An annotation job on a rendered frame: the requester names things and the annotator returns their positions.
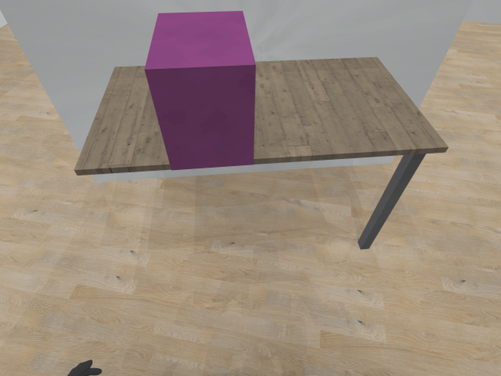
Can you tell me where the table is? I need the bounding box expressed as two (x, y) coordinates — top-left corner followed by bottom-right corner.
(74, 57), (449, 250)

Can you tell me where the carton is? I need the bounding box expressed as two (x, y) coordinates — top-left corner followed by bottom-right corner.
(145, 11), (256, 170)

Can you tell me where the robot left hand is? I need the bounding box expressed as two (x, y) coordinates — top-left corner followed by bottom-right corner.
(67, 360), (102, 376)

